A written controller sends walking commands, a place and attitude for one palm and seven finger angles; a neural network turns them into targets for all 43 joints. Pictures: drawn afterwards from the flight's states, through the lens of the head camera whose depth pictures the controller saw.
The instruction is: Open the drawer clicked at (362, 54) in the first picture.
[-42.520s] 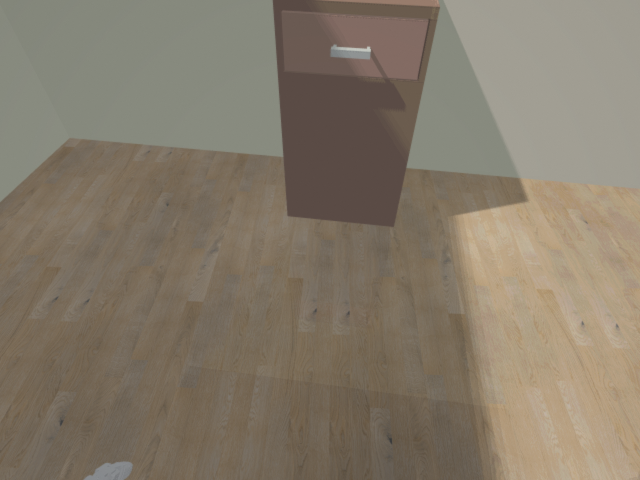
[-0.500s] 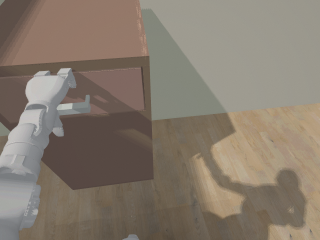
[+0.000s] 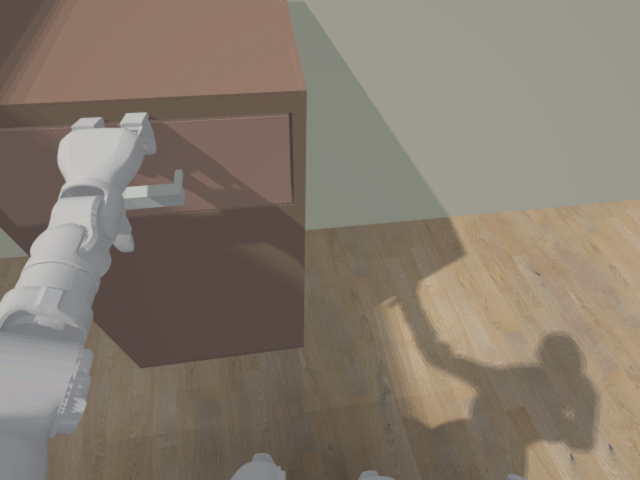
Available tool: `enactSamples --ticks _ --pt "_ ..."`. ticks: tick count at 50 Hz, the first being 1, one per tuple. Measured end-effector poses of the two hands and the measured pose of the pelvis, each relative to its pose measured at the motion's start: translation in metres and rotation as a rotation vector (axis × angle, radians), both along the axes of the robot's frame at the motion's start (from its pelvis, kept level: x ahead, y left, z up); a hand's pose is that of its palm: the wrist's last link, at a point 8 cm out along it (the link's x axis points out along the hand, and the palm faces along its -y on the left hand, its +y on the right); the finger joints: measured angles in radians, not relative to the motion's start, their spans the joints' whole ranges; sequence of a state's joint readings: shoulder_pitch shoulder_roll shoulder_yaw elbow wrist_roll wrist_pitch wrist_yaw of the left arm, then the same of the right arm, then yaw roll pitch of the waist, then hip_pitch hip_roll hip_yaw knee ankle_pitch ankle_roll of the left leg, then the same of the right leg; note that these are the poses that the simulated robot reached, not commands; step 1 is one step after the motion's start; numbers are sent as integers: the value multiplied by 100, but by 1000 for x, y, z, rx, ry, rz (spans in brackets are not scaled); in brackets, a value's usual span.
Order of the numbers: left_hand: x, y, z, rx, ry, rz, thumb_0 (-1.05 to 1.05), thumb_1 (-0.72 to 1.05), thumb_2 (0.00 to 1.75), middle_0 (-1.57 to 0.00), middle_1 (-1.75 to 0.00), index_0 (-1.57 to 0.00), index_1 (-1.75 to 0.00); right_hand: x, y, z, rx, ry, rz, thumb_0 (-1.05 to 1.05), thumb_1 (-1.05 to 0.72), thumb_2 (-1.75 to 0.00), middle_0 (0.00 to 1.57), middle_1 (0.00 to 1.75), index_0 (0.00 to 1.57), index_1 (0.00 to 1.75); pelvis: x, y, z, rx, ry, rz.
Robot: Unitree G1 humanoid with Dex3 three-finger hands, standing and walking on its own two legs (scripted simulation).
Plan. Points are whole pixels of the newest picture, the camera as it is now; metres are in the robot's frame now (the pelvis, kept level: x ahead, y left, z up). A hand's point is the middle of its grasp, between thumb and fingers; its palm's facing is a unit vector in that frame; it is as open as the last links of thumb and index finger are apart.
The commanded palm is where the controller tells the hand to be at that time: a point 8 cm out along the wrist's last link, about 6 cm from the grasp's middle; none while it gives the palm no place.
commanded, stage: lower the fingers behind the handle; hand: left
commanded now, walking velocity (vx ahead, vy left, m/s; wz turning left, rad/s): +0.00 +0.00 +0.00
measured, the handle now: (140, 187) +0.51 +0.27 +0.05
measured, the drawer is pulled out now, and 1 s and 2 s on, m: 0.00 0.00 0.00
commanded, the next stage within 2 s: lift the hand off the handle in 0.36 s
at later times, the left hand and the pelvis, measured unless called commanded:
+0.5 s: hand (121, 187) +0.47 +0.26 +0.09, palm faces +0.06 +0.01 -1.00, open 13.7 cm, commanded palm +0.44 +0.29 +0.08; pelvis -0.01 +0.01 +0.00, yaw +0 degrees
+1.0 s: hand (110, 206) +0.46 +0.29 +0.06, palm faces +0.00 +0.00 -1.00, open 13.6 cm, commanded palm +0.46 +0.30 +0.12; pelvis +0.01 +0.00 +0.00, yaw +0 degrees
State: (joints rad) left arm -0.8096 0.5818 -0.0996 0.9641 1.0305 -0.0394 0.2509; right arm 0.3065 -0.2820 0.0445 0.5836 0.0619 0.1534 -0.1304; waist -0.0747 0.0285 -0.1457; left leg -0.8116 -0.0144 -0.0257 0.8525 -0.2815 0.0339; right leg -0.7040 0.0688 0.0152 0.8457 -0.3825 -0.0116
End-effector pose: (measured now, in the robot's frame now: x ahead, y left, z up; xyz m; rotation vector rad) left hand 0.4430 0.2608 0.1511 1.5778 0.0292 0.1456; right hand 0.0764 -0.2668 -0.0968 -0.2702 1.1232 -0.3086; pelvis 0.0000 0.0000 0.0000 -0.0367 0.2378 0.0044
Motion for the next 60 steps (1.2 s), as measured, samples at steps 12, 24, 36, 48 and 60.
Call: enactSamples --ticks 12,24,36,48,60 --pt "0 0 0 5 1 -3 0 -49 30 -38 -129 -29 -137 -15 4 -3 -9 23 -14 1 -90 -90 20 30 20 30 -6 4 -3 -2 -1 -5" --pt "-1 0 -1 4 2 2 0 -49 30 -38 -129 -29 -137 -18 6 -6 -4 16 -12 1 -90 -90 20 30 20 30 -9 6 -5 -2 3 -6" --pt "-3 27 -34 0 76 35 0 -49 30 -36 -136 -34 -127 -28 4 -15 11 72 -11 1 -90 -90 20 30 20 30 0 5 -10 -13 41 3" --pt "-3 25 -35 -10 62 52 -1 -49 30 -35 -124 -34 -129 -21 9 -16 53 113 -22 1 -90 -90 20 30 20 30 12 4 -4 -17 39 8" --pt "-2 29 -25 -56 117 41 0 -49 30 -35 -122 -41 -123 10 8 2 43 26 -38 1 -90 -90 20 30 20 30 28 5 11 -10 -8 -4"
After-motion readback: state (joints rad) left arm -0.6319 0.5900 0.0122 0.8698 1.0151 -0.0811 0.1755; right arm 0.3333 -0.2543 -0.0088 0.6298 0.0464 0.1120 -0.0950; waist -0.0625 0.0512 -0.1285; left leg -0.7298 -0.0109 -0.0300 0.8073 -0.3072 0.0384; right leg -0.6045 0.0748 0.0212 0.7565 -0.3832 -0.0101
